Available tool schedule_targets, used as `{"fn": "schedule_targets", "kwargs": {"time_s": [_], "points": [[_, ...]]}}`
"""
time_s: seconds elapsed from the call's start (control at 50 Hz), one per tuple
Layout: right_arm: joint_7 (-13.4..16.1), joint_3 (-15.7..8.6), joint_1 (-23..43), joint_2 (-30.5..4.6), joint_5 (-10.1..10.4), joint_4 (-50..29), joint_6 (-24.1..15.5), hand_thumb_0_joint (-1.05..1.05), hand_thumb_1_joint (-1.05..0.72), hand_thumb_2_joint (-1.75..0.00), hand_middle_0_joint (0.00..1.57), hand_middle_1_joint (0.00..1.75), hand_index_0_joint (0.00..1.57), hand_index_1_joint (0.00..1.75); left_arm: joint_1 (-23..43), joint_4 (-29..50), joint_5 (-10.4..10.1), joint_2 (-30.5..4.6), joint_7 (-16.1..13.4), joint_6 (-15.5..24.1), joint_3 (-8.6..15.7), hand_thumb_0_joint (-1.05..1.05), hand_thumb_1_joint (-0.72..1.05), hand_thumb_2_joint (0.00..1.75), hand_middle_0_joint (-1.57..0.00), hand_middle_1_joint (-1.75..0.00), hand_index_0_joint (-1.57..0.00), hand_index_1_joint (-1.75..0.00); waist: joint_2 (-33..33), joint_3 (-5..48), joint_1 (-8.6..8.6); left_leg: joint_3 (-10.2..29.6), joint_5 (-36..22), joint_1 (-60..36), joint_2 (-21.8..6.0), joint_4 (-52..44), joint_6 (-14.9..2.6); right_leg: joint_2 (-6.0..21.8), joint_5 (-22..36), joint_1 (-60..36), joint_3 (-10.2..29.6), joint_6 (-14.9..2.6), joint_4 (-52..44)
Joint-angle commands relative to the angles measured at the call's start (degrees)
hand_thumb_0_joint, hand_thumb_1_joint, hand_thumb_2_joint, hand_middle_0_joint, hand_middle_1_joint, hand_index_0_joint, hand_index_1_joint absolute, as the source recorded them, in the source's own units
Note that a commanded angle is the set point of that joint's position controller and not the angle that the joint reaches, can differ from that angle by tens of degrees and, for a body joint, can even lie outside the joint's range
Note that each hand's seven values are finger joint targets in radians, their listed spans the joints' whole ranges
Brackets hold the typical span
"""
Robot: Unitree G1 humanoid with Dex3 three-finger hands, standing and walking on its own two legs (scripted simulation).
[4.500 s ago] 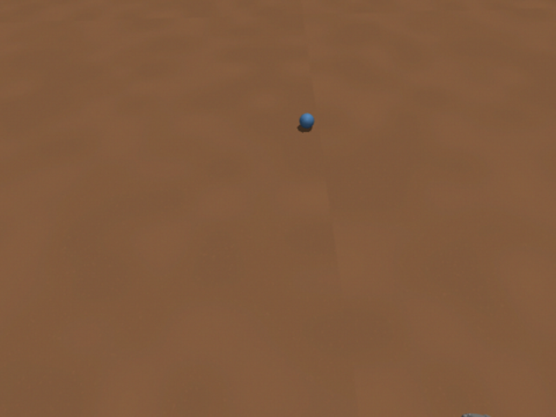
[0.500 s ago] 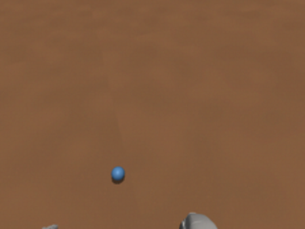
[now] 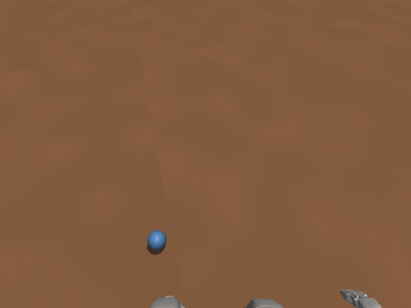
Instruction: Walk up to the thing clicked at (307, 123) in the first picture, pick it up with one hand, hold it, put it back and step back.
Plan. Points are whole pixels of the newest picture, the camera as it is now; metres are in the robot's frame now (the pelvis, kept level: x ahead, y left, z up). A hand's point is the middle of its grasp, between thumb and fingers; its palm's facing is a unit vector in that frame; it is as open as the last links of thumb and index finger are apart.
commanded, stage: walk up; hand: left
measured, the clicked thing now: (157, 239) +0.48 +0.23 -0.71
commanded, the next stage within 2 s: stand in 1.04 s
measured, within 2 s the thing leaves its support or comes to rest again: neither
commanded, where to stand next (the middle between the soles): +0.12 +0.01 m, yaw +0 degrees
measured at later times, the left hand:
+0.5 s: hand out of the picture +0.09 +0.26 -0.13, palm faces +0.00 -0.94 -0.35, open 7.3 cm
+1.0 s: hand out of the picture +0.11 +0.25 -0.13, palm faces -0.01 -0.94 -0.34, open 7.3 cm
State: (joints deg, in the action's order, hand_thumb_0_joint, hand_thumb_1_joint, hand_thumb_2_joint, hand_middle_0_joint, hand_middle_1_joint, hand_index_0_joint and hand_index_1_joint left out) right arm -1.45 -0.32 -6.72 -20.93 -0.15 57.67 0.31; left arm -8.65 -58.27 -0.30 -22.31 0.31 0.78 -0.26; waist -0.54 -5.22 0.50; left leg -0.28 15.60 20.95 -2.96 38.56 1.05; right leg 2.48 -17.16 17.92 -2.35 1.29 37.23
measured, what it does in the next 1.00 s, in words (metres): stands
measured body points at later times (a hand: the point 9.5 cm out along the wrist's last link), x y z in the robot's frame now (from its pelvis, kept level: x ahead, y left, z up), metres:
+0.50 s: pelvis +0.01 +0.00 +0.02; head +0.02 +0.00 +0.47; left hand +0.09 +0.31 -0.10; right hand +0.12 -0.30 -0.11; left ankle +0.06 +0.13 -0.72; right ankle +0.03 -0.14 -0.72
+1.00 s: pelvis +0.02 +0.00 +0.03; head +0.04 +0.00 +0.47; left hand +0.11 +0.30 -0.11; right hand +0.10 -0.30 -0.11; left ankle +0.06 +0.13 -0.72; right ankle +0.03 -0.14 -0.72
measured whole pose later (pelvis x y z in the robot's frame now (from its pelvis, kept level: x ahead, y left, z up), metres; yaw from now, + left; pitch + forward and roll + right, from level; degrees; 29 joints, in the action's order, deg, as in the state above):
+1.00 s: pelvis +0.02 +0.00 +0.03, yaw +1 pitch -2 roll +0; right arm -1.3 -0.6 -4.1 -20.2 -0.2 66.4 0.1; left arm -3.7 -66.2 0.3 -20.0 0.7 0.5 0.6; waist 0.6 -3.1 -0.7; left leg 0.0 8.1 11.2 -1.9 21.0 1.1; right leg 3.1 -9.9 7.7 -3.5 2.0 19.5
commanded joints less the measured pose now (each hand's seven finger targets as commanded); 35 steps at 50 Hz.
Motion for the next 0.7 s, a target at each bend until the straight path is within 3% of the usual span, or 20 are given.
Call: {"fn": "schedule_targets", "kwargs": {"time_s": [0.0, 0.16, 0.38, 0.52, 0.62, 0.68], "points": [[1.0, -2.5, 4.2, -13.8, 0.3, -1.7, -1.7, 0.00, -0.90, -0.90, 0.20, 0.30, 0.20, 0.30, 1.2, 0.4, -0.2, -12.0, -1.0, 1.6, 2.8, 0.00, 0.90, 0.90, -0.20, -0.30, -0.20, -0.30, 6.6, 7.8, 0.53, 9.7, -0.9, -3.7, -6.2, -13.9, -5.33, 2.3, 4.0, -3.9, 4.2, -3.15, -7.6], [1.1, -2.0, 7.1, -12.5, 0.8, 1.8, -1.6, 0.00, -0.90, -0.90, 0.20, 0.30, 0.20, 0.30, 4.4, -3.2, -0.3, -11.4, -0.9, 1.9, 2.3, 0.00, 0.90, 0.90, -0.20, -0.30, -0.20, -0.30, 2.9, 9.7, 0.07, 6.4, -11.1, -10.5, -5.0, -14.5, -3.69, 4.8, 11.5, -6.5, 4.9, -2.53, -13.5], [0.7, -1.9, 8.9, -11.8, 0.5, 5.1, -1.2, 0.00, -0.90, -0.90, 0.20, 0.30, 0.20, 0.30, 7.3, -5.3, 0.5, -10.8, -0.5, 1.5, 2.3, 0.00, 0.90, 0.90, -0.20, -0.30, -0.20, -0.30, -0.3, 6.7, -0.22, 5.7, -4.6, -12.0, -4.2, -20.6, -2.19, 6.2, 5.2, -7.3, 5.5, -2.12, -21.8], [0.7, -1.9, 8.5, -11.9, 0.2, 5.4, -1.4, 0.00, -0.90, -0.90, 0.20, 0.30, 0.20, 0.30, 7.1, -5.3, 0.6, -10.4, -0.4, 1.3, 2.7, 0.00, 0.90, 0.90, -0.20, -0.30, -0.20, -0.30, 1.0, 6.7, -0.02, 6.6, -2.3, -9.8, -4.5, -23.0, -1.92, 5.5, 5.9, -9.8, 4.3, -1.75, -21.7], [0.8, -2.0, 7.2, -12.0, 0.0, 5.4, -1.6, 0.00, -0.90, -0.90, 0.20, 0.30, 0.20, 0.30, 6.9, -4.9, 0.5, -10.3, -0.3, 1.1, 3.0, 0.00, 0.90, 0.90, -0.20, -0.30, -0.20, -0.30, 2.1, 8.1, -0.04, 6.5, -3.8, -9.6, -4.5, -23.3, -1.90, 5.6, 8.4, -11.5, 4.1, -1.96, -20.4], [0.9, -2.0, 7.2, -11.8, 0.1, 5.2, -1.7, 0.00, -0.90, -0.90, 0.20, 0.30, 0.20, 0.30, 6.5, -4.9, 0.5, -10.2, -0.3, 1.0, 2.9, 0.00, 0.90, 0.90, -0.20, -0.30, -0.20, -0.30, 2.1, 8.5, 0.01, 6.1, -7.7, -10.7, -4.6, -22.4, -1.95, 5.6, 10.3, -11.6, 4.0, -1.73, -20.6]]}}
